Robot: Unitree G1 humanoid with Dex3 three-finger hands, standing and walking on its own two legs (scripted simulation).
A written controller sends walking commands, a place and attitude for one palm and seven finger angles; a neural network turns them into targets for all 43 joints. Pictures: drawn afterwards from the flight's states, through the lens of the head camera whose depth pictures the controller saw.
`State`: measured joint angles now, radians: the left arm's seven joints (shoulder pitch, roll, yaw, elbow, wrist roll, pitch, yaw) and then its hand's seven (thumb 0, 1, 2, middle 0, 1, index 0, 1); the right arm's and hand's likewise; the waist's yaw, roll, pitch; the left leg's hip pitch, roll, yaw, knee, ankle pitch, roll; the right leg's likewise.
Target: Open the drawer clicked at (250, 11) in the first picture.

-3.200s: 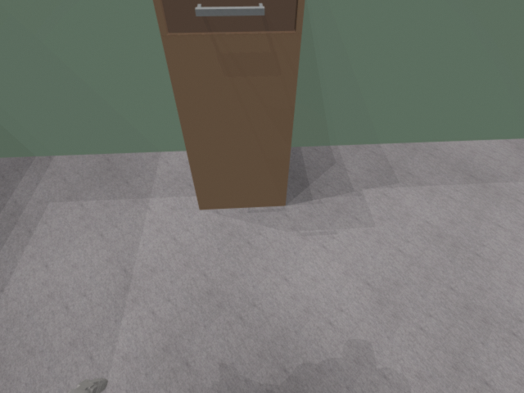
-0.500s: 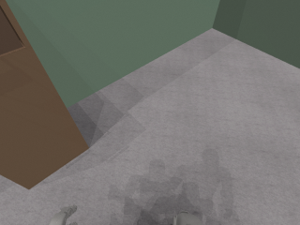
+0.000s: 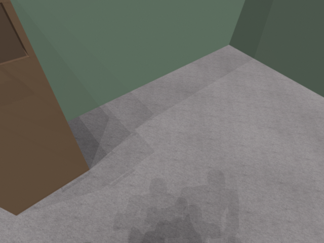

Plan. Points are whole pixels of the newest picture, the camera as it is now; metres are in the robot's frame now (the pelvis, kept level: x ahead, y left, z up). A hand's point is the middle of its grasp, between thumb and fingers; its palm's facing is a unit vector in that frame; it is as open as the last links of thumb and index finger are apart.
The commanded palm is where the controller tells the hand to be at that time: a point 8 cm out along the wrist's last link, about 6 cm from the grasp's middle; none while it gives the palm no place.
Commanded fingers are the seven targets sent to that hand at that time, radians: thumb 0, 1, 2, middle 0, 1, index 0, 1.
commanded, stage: turn to face it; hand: left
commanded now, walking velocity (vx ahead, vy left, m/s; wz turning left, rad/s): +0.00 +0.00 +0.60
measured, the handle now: out of the picture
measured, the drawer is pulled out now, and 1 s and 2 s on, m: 0.00 0.00 0.00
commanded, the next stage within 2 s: take the last steps up to it in 1.08 s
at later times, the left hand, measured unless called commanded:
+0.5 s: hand out of the picture -0.01 +0.17 -0.14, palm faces +0.33 -0.90 -0.29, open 7.4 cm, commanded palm none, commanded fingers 0.00 0.90 0.90 -0.20 -0.30 -0.20 -0.30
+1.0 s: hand out of the picture -0.12 +0.19 -0.16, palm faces +0.56 -0.78 -0.27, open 7.4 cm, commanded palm none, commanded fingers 0.00 0.90 0.90 -0.20 -0.30 -0.20 -0.30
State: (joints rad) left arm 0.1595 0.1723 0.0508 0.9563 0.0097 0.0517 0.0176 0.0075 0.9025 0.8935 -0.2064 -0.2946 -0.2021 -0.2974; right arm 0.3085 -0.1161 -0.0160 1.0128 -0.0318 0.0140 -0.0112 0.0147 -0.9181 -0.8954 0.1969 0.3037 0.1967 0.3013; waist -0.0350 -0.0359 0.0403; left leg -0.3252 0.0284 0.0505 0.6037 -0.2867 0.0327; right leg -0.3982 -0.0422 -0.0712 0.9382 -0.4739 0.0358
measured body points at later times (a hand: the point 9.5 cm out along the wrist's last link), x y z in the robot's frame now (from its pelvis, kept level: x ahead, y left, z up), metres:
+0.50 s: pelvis -0.02 -0.05 +0.01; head +0.00 -0.07 +0.46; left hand -0.03 +0.21 -0.12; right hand +0.15 -0.29 -0.14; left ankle -0.07 +0.08 -0.65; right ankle +0.00 -0.15 -0.73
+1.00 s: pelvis -0.05 -0.02 +0.01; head -0.02 +0.00 +0.46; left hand -0.15 +0.24 -0.14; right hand +0.15 -0.17 -0.14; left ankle -0.10 +0.07 -0.73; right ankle +0.02 -0.14 -0.68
